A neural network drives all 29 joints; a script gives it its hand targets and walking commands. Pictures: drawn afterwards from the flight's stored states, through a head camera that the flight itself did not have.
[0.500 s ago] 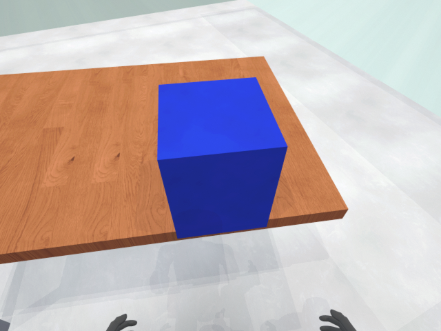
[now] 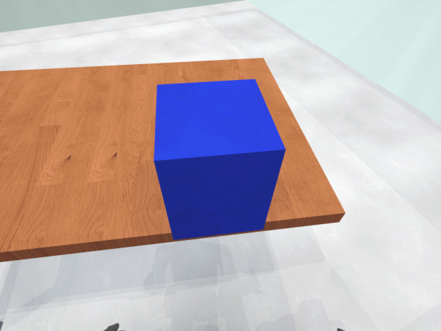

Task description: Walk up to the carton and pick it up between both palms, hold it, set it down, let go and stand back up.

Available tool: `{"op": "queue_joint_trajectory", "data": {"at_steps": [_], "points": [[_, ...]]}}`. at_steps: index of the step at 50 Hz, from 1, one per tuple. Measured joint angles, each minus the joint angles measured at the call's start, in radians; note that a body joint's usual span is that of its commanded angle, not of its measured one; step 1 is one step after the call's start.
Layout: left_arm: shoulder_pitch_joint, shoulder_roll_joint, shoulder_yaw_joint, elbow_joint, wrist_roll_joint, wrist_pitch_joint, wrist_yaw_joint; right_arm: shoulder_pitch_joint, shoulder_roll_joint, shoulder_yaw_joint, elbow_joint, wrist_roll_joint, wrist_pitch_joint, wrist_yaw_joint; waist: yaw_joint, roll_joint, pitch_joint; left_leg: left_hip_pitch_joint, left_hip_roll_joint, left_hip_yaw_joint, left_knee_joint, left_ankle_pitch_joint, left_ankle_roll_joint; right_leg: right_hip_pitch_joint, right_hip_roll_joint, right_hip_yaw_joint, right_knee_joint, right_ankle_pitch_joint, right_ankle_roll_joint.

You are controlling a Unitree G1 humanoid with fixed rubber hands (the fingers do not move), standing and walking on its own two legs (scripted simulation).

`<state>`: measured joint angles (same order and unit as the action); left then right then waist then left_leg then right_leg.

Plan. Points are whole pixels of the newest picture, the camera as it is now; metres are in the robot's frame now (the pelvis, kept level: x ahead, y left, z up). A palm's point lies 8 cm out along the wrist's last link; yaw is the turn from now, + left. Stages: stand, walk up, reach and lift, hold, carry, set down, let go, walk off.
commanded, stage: walk up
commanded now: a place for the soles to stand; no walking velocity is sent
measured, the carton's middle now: (213, 161) +0.44 +0.03 +0.07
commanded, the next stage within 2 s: none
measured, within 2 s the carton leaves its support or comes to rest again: neither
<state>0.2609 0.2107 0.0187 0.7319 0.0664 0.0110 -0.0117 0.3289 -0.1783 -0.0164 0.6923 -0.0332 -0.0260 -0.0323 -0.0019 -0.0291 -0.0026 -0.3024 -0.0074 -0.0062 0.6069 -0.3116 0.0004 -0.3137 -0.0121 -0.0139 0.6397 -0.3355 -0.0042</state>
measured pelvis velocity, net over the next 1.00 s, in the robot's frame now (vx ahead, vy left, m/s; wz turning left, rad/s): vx -0.01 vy -0.08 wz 0.25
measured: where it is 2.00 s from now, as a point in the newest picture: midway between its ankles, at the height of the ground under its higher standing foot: outside the picture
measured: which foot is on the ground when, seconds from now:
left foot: down 0.00-0.82, up 0.84-0.98, down 1.00-1.00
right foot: down 0.00-1.00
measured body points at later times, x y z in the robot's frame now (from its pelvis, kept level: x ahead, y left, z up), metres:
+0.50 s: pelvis +0.01 -0.04 -0.01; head +0.02 -0.04 +0.44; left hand +0.08 +0.22 -0.13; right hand +0.12 -0.29 -0.12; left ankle +0.01 +0.12 -0.72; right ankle +0.00 -0.11 -0.73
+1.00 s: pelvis -0.01 -0.08 +0.00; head +0.00 -0.08 +0.45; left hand +0.01 +0.18 -0.13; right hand +0.15 -0.31 -0.12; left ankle -0.02 +0.04 -0.73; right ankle +0.02 -0.18 -0.73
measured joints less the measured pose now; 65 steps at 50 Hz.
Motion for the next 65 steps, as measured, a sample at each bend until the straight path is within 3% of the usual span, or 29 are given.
{"op": "queue_joint_trajectory", "data": {"at_steps": [6,13,18,22,25,28,30,32,35,37,39,41,43,46,51,65], "points": [[0.005,0.012,-0.003,0.005,-0.013,-0.013,-0.015,0.037,-0.043,-0.014,0.018,-0.003,0.004,0.000,-0.006,0.019,0.010,0.002,0.019,-0.048,-0.002,0.001,-0.024,0.028,0.019,-0.050,-0.027,0.001,-0.032],[-0.009,0.013,-0.015,0.009,-0.026,0.014,-0.010,0.034,-0.047,-0.007,0.009,-0.004,0.004,-0.013,-0.004,0.032,0.031,-0.009,0.021,-0.067,0.030,-0.004,0.008,0.053,0.012,-0.112,-0.023,-0.019,-0.053],[-0.018,0.026,-0.021,0.005,-0.020,0.037,-0.013,0.022,-0.040,0.003,-0.006,0.000,0.001,-0.021,0.003,0.016,0.039,-0.023,0.017,-0.087,0.052,-0.017,-0.036,0.036,0.003,-0.133,0.022,-0.045,-0.053],[-0.018,0.035,-0.023,-0.001,-0.016,0.043,-0.016,0.019,-0.051,0.002,-0.003,0.004,0.009,-0.024,0.006,0.015,0.030,-0.039,0.020,-0.102,0.072,-0.026,-0.046,0.027,0.008,-0.147,0.038,-0.056,-0.055],[-0.018,0.036,-0.023,-0.005,-0.022,0.037,-0.016,0.017,-0.060,0.000,0.003,0.004,0.015,-0.026,0.004,0.022,0.034,-0.053,0.023,-0.114,0.094,-0.019,-0.020,0.042,0.013,-0.171,0.019,-0.049,-0.066],[-0.013,0.037,-0.025,-0.003,-0.032,0.036,-0.014,0.022,-0.057,0.001,0.002,0.002,0.016,-0.033,0.003,0.021,0.039,-0.054,0.019,-0.072,0.105,-0.005,0.019,0.062,0.003,-0.196,0.004,-0.046,-0.069],[-0.009,0.042,-0.029,0.003,-0.031,0.042,-0.014,0.023,-0.048,0.005,-0.002,0.002,0.010,-0.034,0.002,0.015,0.040,-0.044,0.015,-0.064,0.082,-0.017,0.017,0.060,-0.006,-0.208,0.009,-0.049,-0.067],[-0.008,0.051,-0.030,0.007,-0.023,0.051,-0.016,0.020,-0.040,0.011,-0.013,0.002,0.002,-0.033,0.004,0.001,0.044,-0.051,0.007,-0.062,0.078,-0.012,-0.015,0.039,-0.019,-0.204,0.038,-0.059,-0.057],[-0.004,0.061,-0.029,0.009,-0.014,0.062,-0.018,0.014,-0.040,0.010,-0.016,0.007,-0.001,-0.036,-0.005,0.000,0.049,-0.071,0.009,-0.070,0.091,-0.010,-0.020,-0.003,-0.002,-0.129,0.106,-0.136,-0.011],[-0.004,0.064,-0.025,0.007,-0.014,0.060,-0.018,0.012,-0.044,0.006,-0.014,0.005,0.004,-0.041,-0.011,0.006,0.049,-0.079,0.016,-0.082,0.086,-0.002,-0.023,-0.021,0.002,-0.081,0.135,-0.187,0.002],[-0.002,0.065,-0.019,0.000,-0.017,0.051,-0.020,0.007,-0.052,0.003,-0.012,-0.001,0.009,-0.042,-0.010,0.013,0.050,-0.086,0.029,-0.092,0.081,0.007,-0.037,-0.018,-0.005,-0.053,0.093,-0.150,0.003],[0.001,0.061,-0.013,-0.003,-0.019,0.037,-0.021,-0.007,-0.066,0.001,-0.006,-0.002,0.017,-0.034,-0.006,0.032,0.057,-0.091,0.048,-0.108,0.092,0.008,-0.051,0.002,0.001,-0.073,0.029,0.007,-0.002],[0.013,0.051,-0.015,-0.001,-0.030,0.024,-0.018,-0.014,-0.078,0.001,0.006,0.003,0.028,-0.023,-0.007,0.046,0.046,-0.097,0.046,-0.117,0.124,-0.025,-0.030,0.020,0.010,-0.094,0.013,0.014,-0.017],[0.030,0.039,-0.020,0.016,-0.048,0.027,-0.010,-0.013,-0.076,0.007,0.023,0.007,0.037,-0.018,0.002,0.033,0.015,-0.076,0.015,-0.061,0.157,-0.153,-0.007,0.046,-0.007,-0.100,-0.020,-0.003,-0.030],[0.032,0.034,-0.037,0.043,-0.050,0.020,-0.005,-0.025,-0.060,0.024,0.041,0.003,0.008,-0.001,0.001,0.037,0.015,0.010,0.008,-0.022,-0.003,0.048,0.007,0.050,-0.006,-0.116,-0.040,0.016,-0.029],[0.094,0.027,-0.057,0.151,-0.057,-0.012,0.006,0.001,-0.045,0.066,0.154,0.015,-0.004,0.020,0.004,0.033,0.013,0.058,0.006,-0.027,-0.078,0.044,0.002,0.112,-0.002,-0.121,-0.149,0.063,-0.024]]}}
